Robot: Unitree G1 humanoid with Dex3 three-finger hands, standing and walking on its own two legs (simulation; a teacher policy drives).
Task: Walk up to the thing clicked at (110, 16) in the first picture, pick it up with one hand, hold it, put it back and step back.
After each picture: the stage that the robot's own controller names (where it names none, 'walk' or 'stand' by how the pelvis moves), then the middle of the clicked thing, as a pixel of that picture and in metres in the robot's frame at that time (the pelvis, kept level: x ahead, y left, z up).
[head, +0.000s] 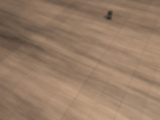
stand; (109, 15) +1.94 -0.43 -0.72
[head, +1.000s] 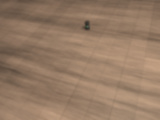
walk; (87, 25) +1.83 +0.02 -0.69
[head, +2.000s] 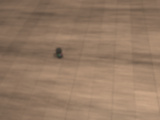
walk; (59, 53) +1.25 +0.31 -0.72
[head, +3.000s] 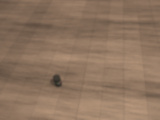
walk; (57, 80) +0.85 +0.26 -0.71
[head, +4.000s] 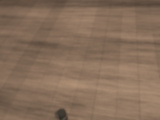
walk; (62, 115) +0.56 +0.25 -0.71
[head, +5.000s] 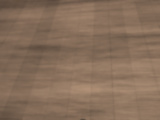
walk; out of the picture +0.42 +0.10 -0.68
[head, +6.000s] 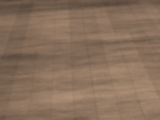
stand; out of the picture +0.38 +0.12 -0.70
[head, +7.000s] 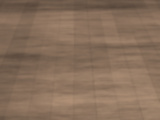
stand; out of the picture +0.35 +0.11 -0.71
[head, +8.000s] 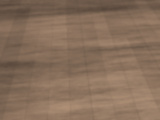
stand; out of the picture +0.31 +0.13 -0.72
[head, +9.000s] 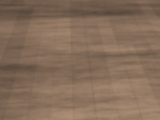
stand; out of the picture +0.23 +0.09 -0.71
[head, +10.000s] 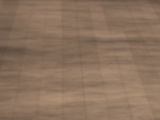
stand; out of the picture +0.28 +0.12 -0.71
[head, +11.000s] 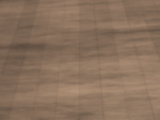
stand; out of the picture +0.33 +0.14 -0.69
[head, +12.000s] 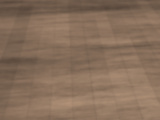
walk; out of the picture +0.35 +0.09 -0.70
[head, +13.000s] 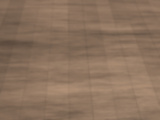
walk; out of the picture +0.35 +0.11 -0.69
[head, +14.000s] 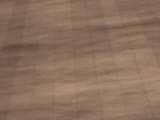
walk; out of the picture +0.32 +0.14 -0.68
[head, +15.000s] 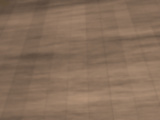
stand; out of the picture +0.32 +0.11 -0.70
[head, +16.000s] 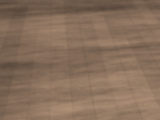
stand; out of the picture +0.29 +0.08 -0.72
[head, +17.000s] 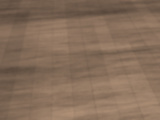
stand; out of the picture +0.28 +0.08 -0.72
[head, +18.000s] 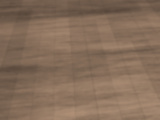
stand; out of the picture +0.26 +0.08 -0.72
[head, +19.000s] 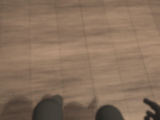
go down; (57, 102) +0.32 +0.12 -0.46
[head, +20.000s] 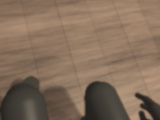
go down; (31, 86) +0.35 +0.17 -0.32
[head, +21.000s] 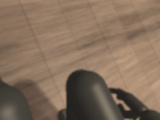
close in; out of the picture +0.33 +0.20 -0.24
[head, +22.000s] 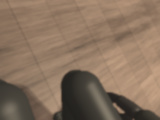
lift; out of the picture +0.33 +0.21 -0.23
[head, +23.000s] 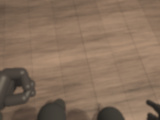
close; (59, 106) +0.34 +0.13 -0.46
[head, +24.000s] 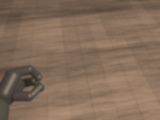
go down; out of the picture +0.28 +0.09 -0.67
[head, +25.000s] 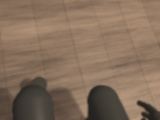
go down; (39, 86) +0.36 +0.15 -0.35
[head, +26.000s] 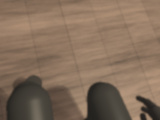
go down; (34, 85) +0.35 +0.17 -0.31
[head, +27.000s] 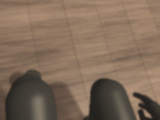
go down; (32, 80) +0.34 +0.18 -0.27
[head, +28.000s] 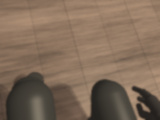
go down; (35, 82) +0.34 +0.19 -0.27
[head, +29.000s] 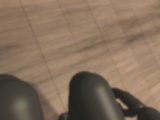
lower; out of the picture +0.32 +0.21 -0.23
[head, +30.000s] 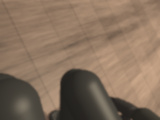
lower; out of the picture +0.32 +0.21 -0.22
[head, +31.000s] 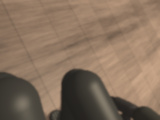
lower; out of the picture +0.33 +0.21 -0.22
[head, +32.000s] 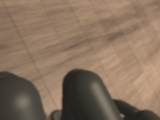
lower; out of the picture +0.34 +0.21 -0.22
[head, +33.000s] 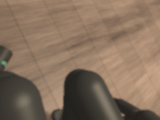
withdraw; out of the picture +0.42 +0.18 -0.25
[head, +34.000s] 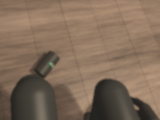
walk; (47, 64) +0.44 +0.15 -0.33
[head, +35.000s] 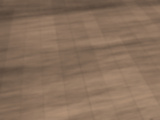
stand; out of the picture +0.33 +0.03 -0.68
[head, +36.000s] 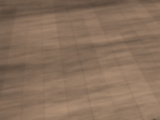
stand; out of the picture +0.36 +0.06 -0.69
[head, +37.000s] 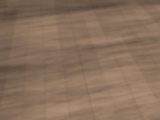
stand; out of the picture +0.36 +0.05 -0.69
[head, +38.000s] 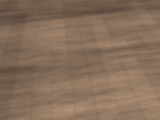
stand; out of the picture +0.38 +0.03 -0.74
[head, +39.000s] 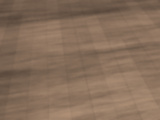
stand; out of the picture +0.34 +0.04 -0.75
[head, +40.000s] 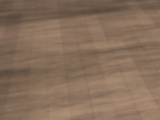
walk; out of the picture +0.34 +0.04 -0.75
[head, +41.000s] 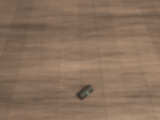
walk; (85, 92) +0.59 -0.02 -0.71
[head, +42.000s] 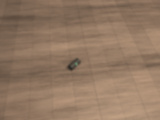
walk; (74, 64) +0.94 +0.01 -0.73
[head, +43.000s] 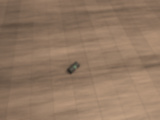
stand; (73, 67) +0.97 +0.07 -0.73
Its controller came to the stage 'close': yes
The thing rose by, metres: 0.01
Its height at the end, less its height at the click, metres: -0.02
